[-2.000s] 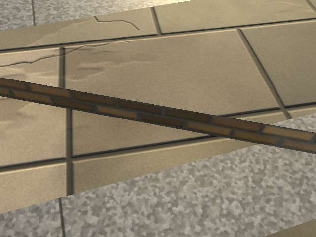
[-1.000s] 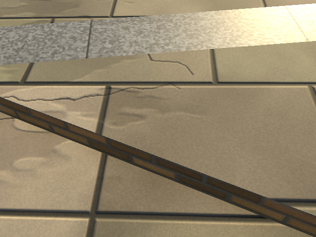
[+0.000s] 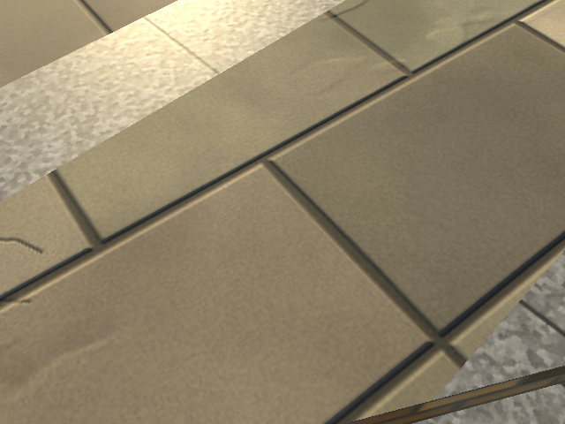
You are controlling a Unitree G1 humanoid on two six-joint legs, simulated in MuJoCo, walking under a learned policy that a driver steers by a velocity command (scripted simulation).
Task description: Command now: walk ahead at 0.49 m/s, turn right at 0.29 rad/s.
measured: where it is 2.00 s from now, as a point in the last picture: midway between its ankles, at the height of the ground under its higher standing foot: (197, 113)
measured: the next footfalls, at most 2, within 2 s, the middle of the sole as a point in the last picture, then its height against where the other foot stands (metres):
left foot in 0.56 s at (223, 373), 0.16 m higher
right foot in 1.12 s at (288, 215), level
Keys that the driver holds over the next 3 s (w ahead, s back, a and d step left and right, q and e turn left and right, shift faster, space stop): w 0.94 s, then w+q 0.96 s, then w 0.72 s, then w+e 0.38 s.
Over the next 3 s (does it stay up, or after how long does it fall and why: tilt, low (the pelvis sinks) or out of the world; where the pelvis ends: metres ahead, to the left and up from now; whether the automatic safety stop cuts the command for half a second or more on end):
stays up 1.62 0.49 0.18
